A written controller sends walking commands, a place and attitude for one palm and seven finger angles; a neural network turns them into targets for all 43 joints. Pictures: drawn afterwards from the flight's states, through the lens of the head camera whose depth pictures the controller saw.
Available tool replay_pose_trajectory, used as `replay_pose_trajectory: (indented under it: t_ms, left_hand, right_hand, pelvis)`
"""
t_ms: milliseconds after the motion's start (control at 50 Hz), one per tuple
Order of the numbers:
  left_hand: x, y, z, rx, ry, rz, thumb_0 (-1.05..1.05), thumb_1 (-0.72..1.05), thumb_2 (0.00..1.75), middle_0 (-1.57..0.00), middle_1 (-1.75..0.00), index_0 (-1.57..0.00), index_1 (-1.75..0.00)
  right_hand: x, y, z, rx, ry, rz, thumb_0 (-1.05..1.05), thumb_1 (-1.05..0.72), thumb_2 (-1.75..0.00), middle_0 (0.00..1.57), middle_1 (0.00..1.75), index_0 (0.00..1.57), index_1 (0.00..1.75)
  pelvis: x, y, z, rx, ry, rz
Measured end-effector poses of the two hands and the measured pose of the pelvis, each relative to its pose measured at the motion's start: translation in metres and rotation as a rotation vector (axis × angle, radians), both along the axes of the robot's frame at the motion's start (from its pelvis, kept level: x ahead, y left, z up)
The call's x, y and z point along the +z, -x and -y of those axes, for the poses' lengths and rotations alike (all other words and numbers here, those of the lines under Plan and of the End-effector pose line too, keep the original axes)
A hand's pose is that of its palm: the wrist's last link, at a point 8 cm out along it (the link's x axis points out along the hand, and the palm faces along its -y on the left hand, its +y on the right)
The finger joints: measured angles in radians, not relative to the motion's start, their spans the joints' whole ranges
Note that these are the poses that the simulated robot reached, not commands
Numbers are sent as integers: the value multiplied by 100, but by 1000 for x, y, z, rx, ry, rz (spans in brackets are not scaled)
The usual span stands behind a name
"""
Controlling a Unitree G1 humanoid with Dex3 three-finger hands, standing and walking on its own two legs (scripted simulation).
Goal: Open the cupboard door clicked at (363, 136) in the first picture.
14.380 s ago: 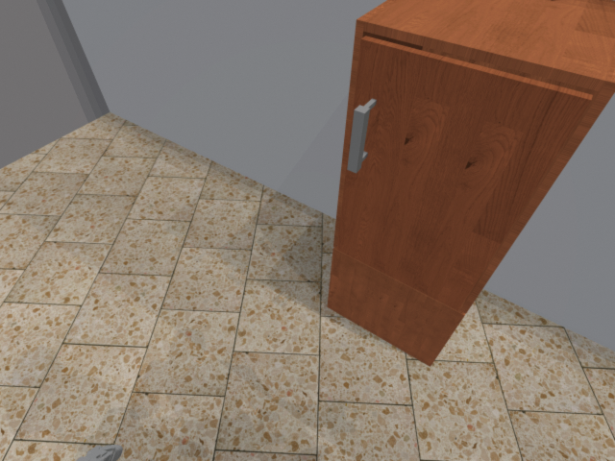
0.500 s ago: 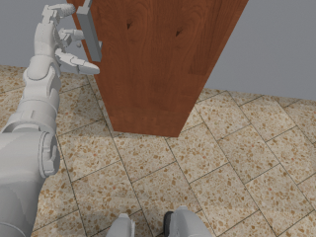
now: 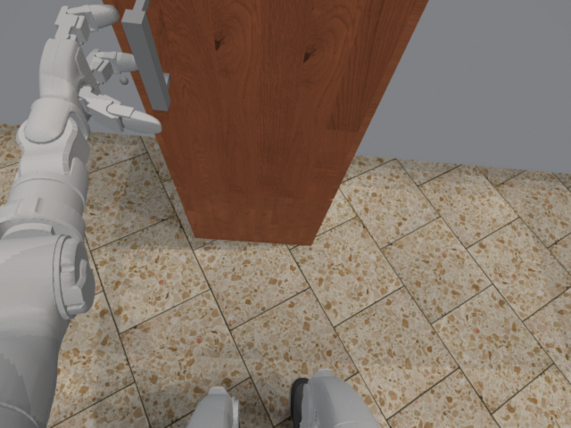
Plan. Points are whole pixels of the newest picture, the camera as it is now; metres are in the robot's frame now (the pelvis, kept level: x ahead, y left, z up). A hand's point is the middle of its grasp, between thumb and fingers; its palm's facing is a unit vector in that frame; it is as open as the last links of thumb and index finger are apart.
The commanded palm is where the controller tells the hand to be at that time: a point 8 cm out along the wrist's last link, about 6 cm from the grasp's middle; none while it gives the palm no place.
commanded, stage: move the hooked fingers beside the handle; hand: left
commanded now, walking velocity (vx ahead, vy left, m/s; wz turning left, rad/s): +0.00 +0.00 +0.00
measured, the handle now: (152, 55) +0.59 +0.14 +0.10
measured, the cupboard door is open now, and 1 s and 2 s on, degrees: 0 0 0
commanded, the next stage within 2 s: none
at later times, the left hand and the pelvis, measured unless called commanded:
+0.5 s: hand (118, 78) +0.54 +0.18 +0.10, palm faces -0.09 -1.00 -0.03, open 15.2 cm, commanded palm +0.53 +0.20 +0.10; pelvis +0.01 +0.01 +0.00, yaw -2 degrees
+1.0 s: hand (108, 77) +0.55 +0.19 +0.10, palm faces -0.14 -0.99 -0.02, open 14.3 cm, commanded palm +0.53 +0.24 +0.10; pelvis +0.01 +0.01 +0.00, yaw -4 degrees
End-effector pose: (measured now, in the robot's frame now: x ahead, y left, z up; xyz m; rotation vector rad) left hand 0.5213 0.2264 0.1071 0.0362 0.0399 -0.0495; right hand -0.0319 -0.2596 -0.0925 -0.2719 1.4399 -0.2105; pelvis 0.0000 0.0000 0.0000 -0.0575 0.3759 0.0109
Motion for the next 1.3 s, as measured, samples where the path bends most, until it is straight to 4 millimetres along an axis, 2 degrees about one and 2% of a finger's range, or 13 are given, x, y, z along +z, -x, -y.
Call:
replay_pose_trajectory:
  t_ms: [260,560,880,1060,1300]
  left_hand:
    - [-1,-2,-3,-20,7,6,-1,-50,30,-30,-119,0,-113]
    - [-2,-7,-9,-40,16,11,-1,-50,30,-30,-119,-7,-114]
    - [-2,-16,-19,-78,15,9,-1,-50,30,-30,-119,-19,-116]
    - [-7,-14,-26,-89,21,-4,-1,-50,30,-30,-119,-27,-118]
    - [-2,-11,-43,-91,14,0,-1,-50,30,-30,-119,-30,-120]
  right_hand:
    - [0,-7,-9,-18,-8,14,1,-91,-90,20,30,20,30]
    - [2,-17,-8,-42,5,34,1,-91,-90,20,30,20,30]
    - [7,-11,-4,-89,39,29,1,-91,-90,20,30,20,30]
    - [9,-8,-8,-106,43,29,1,-91,-90,20,30,20,30]
    - [9,-2,-12,-105,52,21,1,-91,-90,20,30,20,30]
  pelvis:
    - [2,-5,-5,-13,2,3]
    - [4,-11,-6,-34,2,-2]
    - [3,-13,-6,-64,2,-15]
    - [3,-13,-8,-76,3,-14]
    - [1,-9,-12,-72,9,-15]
